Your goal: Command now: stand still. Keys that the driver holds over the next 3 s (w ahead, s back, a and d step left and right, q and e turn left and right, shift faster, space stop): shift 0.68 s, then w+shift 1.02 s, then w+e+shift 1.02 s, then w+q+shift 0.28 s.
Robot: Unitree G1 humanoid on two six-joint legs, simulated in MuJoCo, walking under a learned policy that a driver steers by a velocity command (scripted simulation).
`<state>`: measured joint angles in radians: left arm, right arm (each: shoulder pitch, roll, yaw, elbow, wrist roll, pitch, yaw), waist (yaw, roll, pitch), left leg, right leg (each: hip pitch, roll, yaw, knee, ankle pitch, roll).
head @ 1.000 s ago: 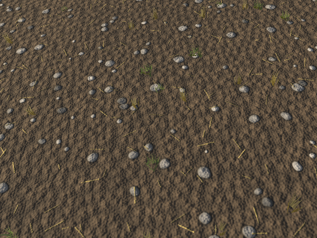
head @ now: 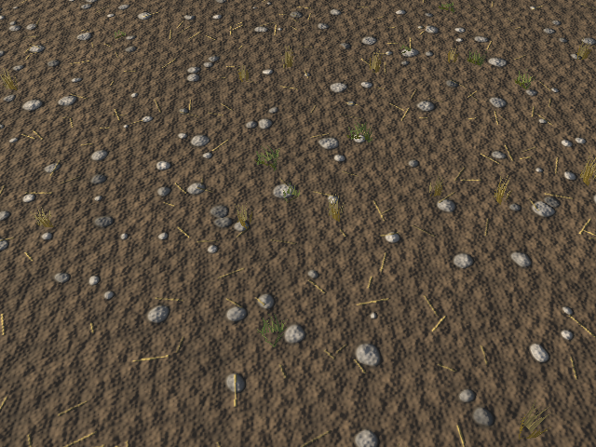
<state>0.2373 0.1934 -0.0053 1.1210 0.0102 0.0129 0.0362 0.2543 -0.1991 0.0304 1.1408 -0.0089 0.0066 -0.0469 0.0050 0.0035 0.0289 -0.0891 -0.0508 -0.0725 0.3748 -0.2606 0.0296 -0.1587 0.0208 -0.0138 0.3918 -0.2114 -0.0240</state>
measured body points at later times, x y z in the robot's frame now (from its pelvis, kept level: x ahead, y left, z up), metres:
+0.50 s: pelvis +0.00 -0.01 +0.00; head +0.01 -0.01 +0.45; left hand -0.01 +0.22 -0.16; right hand -0.02 -0.23 -0.16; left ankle -0.04 +0.11 -0.74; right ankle +0.00 -0.10 -0.74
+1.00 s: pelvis +0.05 +0.03 -0.01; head +0.06 +0.04 +0.44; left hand +0.02 +0.27 -0.17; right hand +0.12 -0.22 -0.14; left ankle +0.03 +0.12 -0.75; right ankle +0.00 -0.10 -0.74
